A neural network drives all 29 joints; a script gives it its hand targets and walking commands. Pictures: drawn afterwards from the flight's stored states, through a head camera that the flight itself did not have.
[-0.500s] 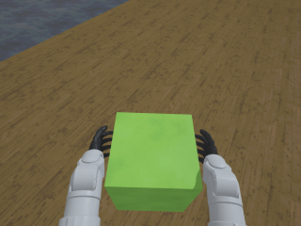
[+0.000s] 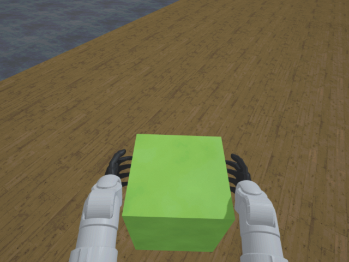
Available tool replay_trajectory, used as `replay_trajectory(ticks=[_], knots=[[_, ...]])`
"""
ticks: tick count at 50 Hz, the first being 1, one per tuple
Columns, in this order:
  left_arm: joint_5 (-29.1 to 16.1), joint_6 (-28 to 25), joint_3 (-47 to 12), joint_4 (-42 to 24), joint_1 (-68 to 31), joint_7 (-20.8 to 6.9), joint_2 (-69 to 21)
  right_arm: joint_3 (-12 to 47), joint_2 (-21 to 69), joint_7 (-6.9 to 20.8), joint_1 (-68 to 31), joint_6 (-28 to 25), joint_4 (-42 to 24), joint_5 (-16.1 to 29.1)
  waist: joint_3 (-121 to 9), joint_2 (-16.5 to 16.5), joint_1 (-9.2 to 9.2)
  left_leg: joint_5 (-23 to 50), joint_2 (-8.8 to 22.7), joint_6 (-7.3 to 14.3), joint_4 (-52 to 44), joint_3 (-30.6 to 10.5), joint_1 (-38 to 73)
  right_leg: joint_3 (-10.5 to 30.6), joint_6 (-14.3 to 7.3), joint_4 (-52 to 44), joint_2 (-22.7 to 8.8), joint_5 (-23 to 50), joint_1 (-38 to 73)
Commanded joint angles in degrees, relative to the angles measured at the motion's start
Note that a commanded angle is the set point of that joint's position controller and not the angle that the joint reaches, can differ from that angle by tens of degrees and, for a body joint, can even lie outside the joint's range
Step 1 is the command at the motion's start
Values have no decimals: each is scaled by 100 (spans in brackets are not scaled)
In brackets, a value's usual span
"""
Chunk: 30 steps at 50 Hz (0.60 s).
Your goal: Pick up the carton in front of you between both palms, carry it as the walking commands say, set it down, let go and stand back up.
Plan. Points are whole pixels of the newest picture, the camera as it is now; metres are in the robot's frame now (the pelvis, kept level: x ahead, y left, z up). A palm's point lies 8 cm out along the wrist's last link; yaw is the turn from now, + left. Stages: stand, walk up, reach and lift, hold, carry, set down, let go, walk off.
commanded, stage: carry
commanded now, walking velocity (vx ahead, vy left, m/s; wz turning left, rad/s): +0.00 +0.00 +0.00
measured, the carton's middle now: (176, 195) +0.30 +0.00 -0.03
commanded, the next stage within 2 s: hold in 0.64 s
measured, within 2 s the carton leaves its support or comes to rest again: neither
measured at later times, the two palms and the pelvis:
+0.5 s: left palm (112, 187) +0.28 +0.15 +0.04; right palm (245, 192) +0.28 -0.15 +0.04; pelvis -0.02 +0.00 +0.00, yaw +0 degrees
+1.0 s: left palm (126, 186) +0.28 +0.12 +0.04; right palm (261, 208) +0.24 -0.18 +0.04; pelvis -0.03 +0.01 +0.01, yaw -8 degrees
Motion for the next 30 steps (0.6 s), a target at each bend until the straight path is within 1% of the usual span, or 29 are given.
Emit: replay_trajectory(ticks=[1,9,30], knots=[[-1329,-167,-3235,-310,-2695,-1251,-4954,3151,4944,1179,-2677,-177,-285,1270,-1325,46,-1,1117,610,73,-261,-770,1263,559,-96,-621,-687,1178,-463],[-1330,-159,-3231,-301,-2710,-1258,-4977,3132,4964,1195,-2695,-173,-260,1270,-1361,58,-5,1080,609,65,-290,-778,1241,586,-118,-607,-677,1125,-531],[-1335,-150,-3231,-322,-2689,-1259,-4980,3133,4971,1206,-2687,-165,-268,1275,-1418,53,-10,1145,600,36,-263,-769,1197,612,-145,-530,-673,1312,-567]])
